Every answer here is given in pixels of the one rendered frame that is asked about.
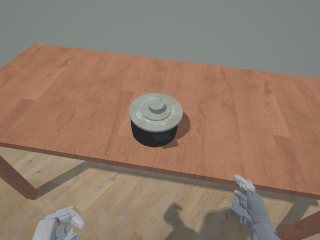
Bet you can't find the knob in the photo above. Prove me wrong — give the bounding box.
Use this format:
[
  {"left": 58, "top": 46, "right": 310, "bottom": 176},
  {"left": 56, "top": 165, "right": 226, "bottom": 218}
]
[{"left": 148, "top": 99, "right": 164, "bottom": 113}]

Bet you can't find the right robot hand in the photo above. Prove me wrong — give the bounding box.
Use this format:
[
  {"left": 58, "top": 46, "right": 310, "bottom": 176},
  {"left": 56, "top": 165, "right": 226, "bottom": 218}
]
[{"left": 230, "top": 174, "right": 271, "bottom": 229}]

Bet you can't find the robot right forearm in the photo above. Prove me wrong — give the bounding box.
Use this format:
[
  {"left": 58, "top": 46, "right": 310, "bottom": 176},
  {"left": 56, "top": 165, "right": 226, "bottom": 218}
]
[{"left": 251, "top": 223, "right": 281, "bottom": 240}]

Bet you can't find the table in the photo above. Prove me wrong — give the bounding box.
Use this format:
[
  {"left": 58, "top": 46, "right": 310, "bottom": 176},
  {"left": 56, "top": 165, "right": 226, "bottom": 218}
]
[{"left": 0, "top": 43, "right": 320, "bottom": 240}]

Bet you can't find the lid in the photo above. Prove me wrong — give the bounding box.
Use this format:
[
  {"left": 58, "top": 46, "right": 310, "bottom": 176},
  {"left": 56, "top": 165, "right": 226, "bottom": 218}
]
[{"left": 129, "top": 93, "right": 183, "bottom": 133}]

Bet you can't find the pot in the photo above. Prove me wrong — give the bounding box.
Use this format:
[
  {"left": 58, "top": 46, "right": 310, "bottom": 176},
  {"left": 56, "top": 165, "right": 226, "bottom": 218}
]
[{"left": 130, "top": 119, "right": 178, "bottom": 148}]

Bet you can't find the left robot hand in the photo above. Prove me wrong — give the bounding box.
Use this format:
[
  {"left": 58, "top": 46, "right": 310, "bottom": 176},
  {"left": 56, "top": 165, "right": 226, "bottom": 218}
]
[{"left": 32, "top": 206, "right": 85, "bottom": 240}]

